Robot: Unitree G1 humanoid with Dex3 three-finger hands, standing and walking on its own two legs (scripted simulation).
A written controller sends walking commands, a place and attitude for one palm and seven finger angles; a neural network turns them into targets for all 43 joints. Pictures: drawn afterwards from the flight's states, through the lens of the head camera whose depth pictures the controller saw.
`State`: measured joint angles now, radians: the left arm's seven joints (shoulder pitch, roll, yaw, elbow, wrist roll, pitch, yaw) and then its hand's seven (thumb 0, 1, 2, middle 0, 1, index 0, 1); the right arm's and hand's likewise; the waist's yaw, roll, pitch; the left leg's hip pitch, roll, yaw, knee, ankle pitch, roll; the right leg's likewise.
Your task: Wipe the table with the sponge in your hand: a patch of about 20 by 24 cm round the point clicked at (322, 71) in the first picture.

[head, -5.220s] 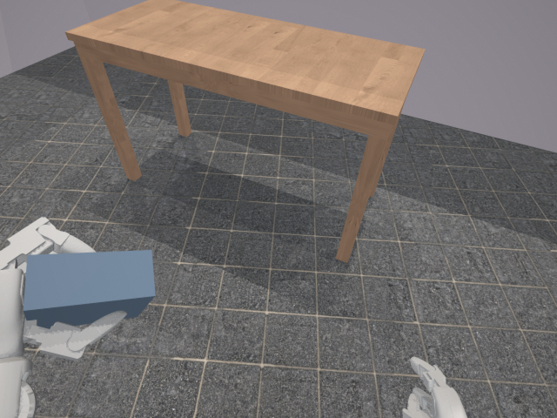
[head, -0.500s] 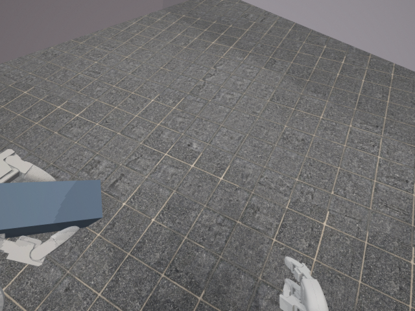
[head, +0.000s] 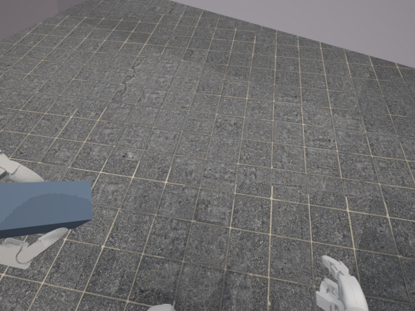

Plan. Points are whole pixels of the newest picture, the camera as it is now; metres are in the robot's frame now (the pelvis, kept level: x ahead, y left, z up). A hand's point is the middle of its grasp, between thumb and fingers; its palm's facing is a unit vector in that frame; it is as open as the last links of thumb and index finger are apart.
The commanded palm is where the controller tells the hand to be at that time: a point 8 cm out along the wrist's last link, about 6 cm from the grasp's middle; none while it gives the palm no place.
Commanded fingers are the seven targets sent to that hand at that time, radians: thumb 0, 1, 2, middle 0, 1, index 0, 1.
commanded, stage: turn to face it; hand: left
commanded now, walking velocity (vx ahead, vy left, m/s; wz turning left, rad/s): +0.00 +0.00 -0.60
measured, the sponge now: (51, 209) +0.23 +0.22 +0.16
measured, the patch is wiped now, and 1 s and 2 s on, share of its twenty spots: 0.00 0.00 0.00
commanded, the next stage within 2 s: none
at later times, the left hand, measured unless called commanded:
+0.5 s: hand (112, 209) +0.23 +0.14 +0.16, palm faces +0.06 -0.85 -0.52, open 9.6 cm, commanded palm +0.18 +0.20 +0.18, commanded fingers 0.00 0.10 1.30 -1.20 -1.60 -1.20 -1.60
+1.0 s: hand (154, 273) +0.15 +0.07 +0.17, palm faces -0.15 -0.90 -0.41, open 9.6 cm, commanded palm +0.14 +0.14 +0.18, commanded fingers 0.00 0.10 1.30 -1.20 -1.60 -1.20 -1.60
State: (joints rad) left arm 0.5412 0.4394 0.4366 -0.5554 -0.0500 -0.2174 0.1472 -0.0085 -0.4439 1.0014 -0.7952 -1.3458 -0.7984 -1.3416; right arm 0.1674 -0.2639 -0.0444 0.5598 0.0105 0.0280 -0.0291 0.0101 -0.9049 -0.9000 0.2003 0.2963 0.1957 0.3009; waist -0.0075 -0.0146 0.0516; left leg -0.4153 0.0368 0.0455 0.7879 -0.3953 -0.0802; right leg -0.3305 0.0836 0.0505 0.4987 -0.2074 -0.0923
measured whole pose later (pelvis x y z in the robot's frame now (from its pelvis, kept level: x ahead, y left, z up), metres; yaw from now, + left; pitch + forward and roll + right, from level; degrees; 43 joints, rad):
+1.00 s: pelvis -0.15 +0.00 -0.01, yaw -34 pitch +2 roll +2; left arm 0.48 0.36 0.33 -0.56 -0.03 -0.16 0.13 -0.01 -0.44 1.00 -0.79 -1.35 -0.80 -1.34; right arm 0.18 -0.25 -0.02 0.54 0.00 0.06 -0.02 0.01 -0.90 -0.90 0.20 0.30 0.20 0.30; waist 0.03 -0.04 0.01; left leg -0.25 0.03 0.06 0.57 -0.44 -0.04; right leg -0.41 0.10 0.09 0.48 -0.08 -0.08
